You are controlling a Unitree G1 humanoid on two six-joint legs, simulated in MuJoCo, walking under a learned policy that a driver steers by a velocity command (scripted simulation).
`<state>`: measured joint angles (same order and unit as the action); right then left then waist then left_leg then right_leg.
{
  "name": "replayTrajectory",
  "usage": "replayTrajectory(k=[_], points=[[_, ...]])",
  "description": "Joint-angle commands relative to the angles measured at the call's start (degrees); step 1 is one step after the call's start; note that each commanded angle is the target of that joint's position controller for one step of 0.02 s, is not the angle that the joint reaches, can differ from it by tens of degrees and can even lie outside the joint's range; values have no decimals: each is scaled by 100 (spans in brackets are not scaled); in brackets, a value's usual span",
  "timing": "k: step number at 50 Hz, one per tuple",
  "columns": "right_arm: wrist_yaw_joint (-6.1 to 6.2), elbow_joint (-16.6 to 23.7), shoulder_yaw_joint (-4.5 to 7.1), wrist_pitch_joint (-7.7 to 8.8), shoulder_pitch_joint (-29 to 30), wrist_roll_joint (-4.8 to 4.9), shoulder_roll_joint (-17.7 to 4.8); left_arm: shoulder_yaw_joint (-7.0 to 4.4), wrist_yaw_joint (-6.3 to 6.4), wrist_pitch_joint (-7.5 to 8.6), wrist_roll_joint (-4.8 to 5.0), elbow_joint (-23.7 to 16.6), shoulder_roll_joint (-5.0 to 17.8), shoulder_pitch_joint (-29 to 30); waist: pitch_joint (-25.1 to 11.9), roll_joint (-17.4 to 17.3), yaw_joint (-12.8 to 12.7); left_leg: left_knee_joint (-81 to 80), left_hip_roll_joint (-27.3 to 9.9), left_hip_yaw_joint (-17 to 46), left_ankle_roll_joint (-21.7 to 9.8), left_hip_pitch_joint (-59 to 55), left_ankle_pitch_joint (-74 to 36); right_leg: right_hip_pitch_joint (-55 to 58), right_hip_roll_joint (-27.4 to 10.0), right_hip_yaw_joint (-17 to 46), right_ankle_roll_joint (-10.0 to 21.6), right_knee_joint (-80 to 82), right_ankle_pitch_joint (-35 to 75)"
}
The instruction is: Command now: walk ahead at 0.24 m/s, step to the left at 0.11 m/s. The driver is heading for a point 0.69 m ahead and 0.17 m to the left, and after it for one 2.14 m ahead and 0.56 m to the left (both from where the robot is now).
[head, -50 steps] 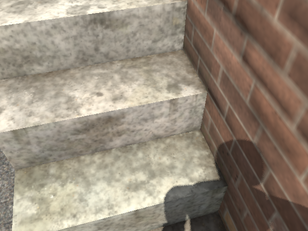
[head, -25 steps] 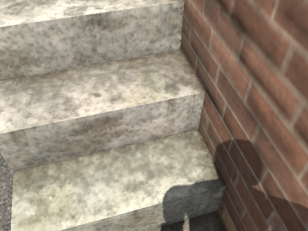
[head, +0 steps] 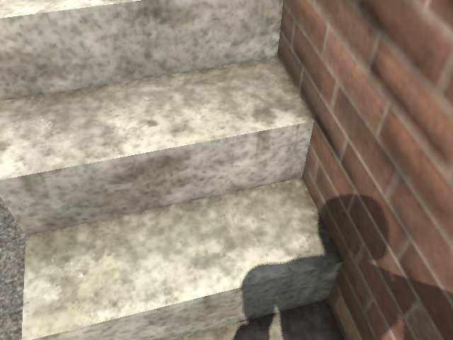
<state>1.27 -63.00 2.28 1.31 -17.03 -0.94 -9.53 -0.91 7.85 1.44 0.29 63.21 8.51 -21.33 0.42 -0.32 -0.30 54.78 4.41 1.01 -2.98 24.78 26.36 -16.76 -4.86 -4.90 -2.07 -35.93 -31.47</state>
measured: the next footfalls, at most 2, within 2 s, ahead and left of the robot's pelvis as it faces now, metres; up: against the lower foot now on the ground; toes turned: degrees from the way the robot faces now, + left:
left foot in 0.10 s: +0.06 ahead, +0.14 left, +0.00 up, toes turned -1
right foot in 0.42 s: +0.10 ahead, -0.05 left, +0.00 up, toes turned -6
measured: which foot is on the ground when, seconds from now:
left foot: up 0.00-0.08, down 0.10-1.00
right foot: down 0.00-0.12, up 0.14-0.40, down 0.42-1.00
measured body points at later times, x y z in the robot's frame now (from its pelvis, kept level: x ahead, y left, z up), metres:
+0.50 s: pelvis +0.04 +0.06 +0.01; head +0.05 +0.06 +0.46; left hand +0.09 +0.29 -0.13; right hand +0.13 -0.15 -0.13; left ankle +0.02 +0.14 -0.72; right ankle +0.06 -0.05 -0.72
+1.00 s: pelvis +0.03 +0.05 +0.02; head +0.04 +0.05 +0.47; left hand +0.04 +0.28 -0.13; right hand +0.10 -0.17 -0.13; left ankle +0.02 +0.14 -0.72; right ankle +0.06 -0.05 -0.72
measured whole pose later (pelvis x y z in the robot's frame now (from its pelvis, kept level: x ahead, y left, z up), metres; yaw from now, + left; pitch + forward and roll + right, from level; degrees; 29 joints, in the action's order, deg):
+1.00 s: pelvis +0.03 +0.05 +0.02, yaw +2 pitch +0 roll +1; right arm 0.0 -54.8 -0.8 3.9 -15.5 0.0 -9.3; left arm 1.3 6.1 -0.5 -0.2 51.3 10.0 -21.3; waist 0.0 1.0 0.1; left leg 24.9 5.1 0.5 -3.7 10.3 14.4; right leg -15.8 -3.4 -7.0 1.5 -29.4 -13.4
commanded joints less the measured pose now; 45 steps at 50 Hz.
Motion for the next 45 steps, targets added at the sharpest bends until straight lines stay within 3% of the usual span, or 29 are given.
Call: replayTrajectory(k=[1, 2, 3, 4, 5, 6, 7, 8, 9, 10, 11, 12, 13, 14, 15, 16, 17, 18, 20, 22, 23, 24, 25, 26, 28, 29, 30, 32, 45], points=[[196, 662, 89, 26, -381, -102, -134, -271, 171, 182, -257, -665, 1048, 476, 254, 645, 630, 1783, -719, 717, 108, 1105, 506, -486, -1752, 1883, 1251, 1324, 1432], [164, 783, 38, -37, -539, -46, 32, -276, 154, 188, -277, -802, 1160, 817, 169, 345, 861, 463, -790, 364, 38, 504, 251, -690, -1482, 1423, 1067, 1164, 2293], [181, 814, -30, -109, -519, -39, 168, -277, 120, 121, -146, -906, 1191, 810, 25, 260, 787, -1177, -813, 70, -139, -489, -7, -894, -1309, 992, 1022, 846, 3074], [-214, 1412, -55, -29, -291, -160, 15, -300, 282, 227, 707, -937, 1615, 436, 137, 389, 931, -2852, -168, -604, -123, -1493, 127, -1040, -974, 734, 512, 952, 5389], [-383, 1118, 47, 31, -441, -151, -257, -327, 331, 201, 762, -951, 1724, 508, 197, 536, 1067, -3637, 70, -593, -276, -1828, 75, -506, -660, 271, 455, -282, 7539], [-470, 964, 29, 111, -998, -42, -308, -314, 261, 150, 636, -1244, 1585, 754, -302, -28, 1338, -3787, -469, 161, -626, -2868, -1200, -1326, -257, 156, 377, -2232, 5239], [-411, 1245, -13, 172, -220, -68, -726, -118, 204, -146, 496, -1504, 584, 494, -488, -1822, 808, -3593, -1473, 2343, -981, -2463, -1199, -2494, 484, -158, 47, -3191, 945], [-354, 1456, -80, 133, 469, -111, -653, -44, 220, -281, 253, -1669, 415, 393, -323, -1299, 444, -3396, -1705, 2518, -1175, -1359, -1189, -2330, 146, 326, 1, -4398, 565], [-360, 1585, -241, 155, 763, -94, -264, 9, 148, -358, 100, -1973, 394, 643, 81, -881, 374, -3122, -1577, 1971, -1001, -761, -1197, -2479, 275, 419, 26, -4935, 761], [-312, 1457, -333, 197, 686, -89, -122, 136, 86, -264, 32, -2026, 93, 692, 275, -660, 241, -2955, -1490, 1388, -808, -434, -1506, -2497, 411, 627, 12, -4711, 676], [-284, 1376, -375, 238, 669, -49, -175, 158, 58, -216, -109, -2169, 163, 588, 372, -495, 41, -2951, -1539, 1471, -854, -230, -2007, -2404, 401, 448, -121, -4378, 884], [-247, 1426, -351, 281, 765, -50, -341, 155, 53, -193, -109, -2167, 259, 478, 318, -572, -106, -2863, -1633, 1477, -959, -275, -2803, -2327, 320, 328, -223, -4256, 1137], [-385, 1928, -653, 374, 752, 534, 2, 40, -830, -51, -206, -1455, 344, -73, -69, 979, -238, -3662, -1594, 2318, -647, -721, 747, -2822, 112, 1253, -800, -2314, -266], [-314, 2070, -443, 343, 1633, 691, -438, 56, -1368, 90, -349, -1246, 225, -379, 415, 115, -469, -3794, -1371, 1780, -410, 106, 1512, -1675, 130, 699, -864, -1421, -255], [-286, 2033, -406, 287, 1637, 488, -472, 30, -1685, 215, -247, -983, 179, -541, 245, -418, -453, -3740, -1306, 1665, -433, 313, 1310, -955, 142, 558, -908, -988, 306], [-21, 1262, -167, 571, 505, -60, -649, -22, -696, -141, -112, -1507, 426, 441, 263, -616, 25, -3984, -1836, 1782, -896, -179, -2057, -612, 327, -462, 54, -664, 1795], [-43, 1055, -177, 669, 122, -45, -604, 30, -296, -257, -42, -1363, 502, 131, -200, -1057, 17, -3653, -1979, 1798, -962, -781, -3297, -342, 90, -5, 270, -548, 1627], [-73, 1075, -200, 668, 191, 45, -437, 91, -162, -290, -82, -1294, 492, 60, -291, -1008, 20, -3486, -1874, 1686, -797, -1154, -3595, -308, 65, 6, 371, -94, 1665], [-143, 1104, -235, 606, 479, 84, -278, 161, -126, -207, -145, -1316, 548, 229, -159, -613, -53, -3364, -1512, 1327, -570, -1182, -3325, 86, -153, 326, 501, 700, 2149], [-217, 978, -191, 567, 239, 87, -383, 246, -137, -83, -176, -1305, 505, 194, -46, -367, 64, -3378, -1234, 1049, -581, -1200, -3553, 510, -435, 605, 586, 1195, 2600], [-212, 879, -187, 509, -213, 111, -331, 222, -173, -46, -134, -1295, 567, 269, -57, 227, 280, -3671, -1103, 947, -518, -1429, -3460, 319, -445, 689, 630, 978, 2669], [-189, 838, -195, 462, -14, 79, -399, 253, -209, -34, -117, -1255, 359, 69, 48, 226, 93, -3585, -1073, 825, -543, -1596, -3373, 185, -448, 644, 594, 1145, 2540], [-151, 1050, -284, 452, 732, -76, -232, 358, -81, -47, -86, -1544, 32, 310, -1, -39, 36, -3421, -1336, 875, -185, -1745, -3438, 163, -622, 926, 563, 1763, 2759], [-133, 1007, -261, 427, 652, -36, -244, 308, -62, -29, -64, -1506, 204, 396, -55, 274, 170, -3484, -1352, 901, -105, -1789, -3412, 337, -588, 866, 573, 1788, 2966], [-144, 805, -239, 442, 377, -15, -396, 239, -17, -3, -49, -1522, 389, 120, -171, 138, 148, -3542, -1303, 856, -36, -1737, -3231, 733, -613, 838, 598, 1877, 3360], [-250, 818, -219, 466, -27, 206, -460, 144, -165, 6, -44, -1421, 789, -97, -276, 335, 241, -3569, -1081, 797, -332, -1757, -4105, 888, -404, 486, 658, 1059, 4002], [-296, 789, -217, 469, -19, 187, -532, 162, -242, 18, -10, -1420, 592, -379, -554, 23, 63, -3435, -1069, 707, -428, -1934, -4512, 931, -427, 462, 678, 962, 3918], [-267, 925, -236, 400, 81, 116, -460, 173, -310, 33, -4, -1452, 496, -429, -598, 156, 26, -3367, -1050, 629, -480, -1921, -4212, 812, -447, 462, 670, 904, 3603], [-137, 1026, -245, 285, -28, 82, -394, 96, -172, -166, -72, -1421, 697, -403, 270, 94, 72, -3556, -929, 816, -588, -999, -2099, 280, -509, 577, 640, 1112, 1935]])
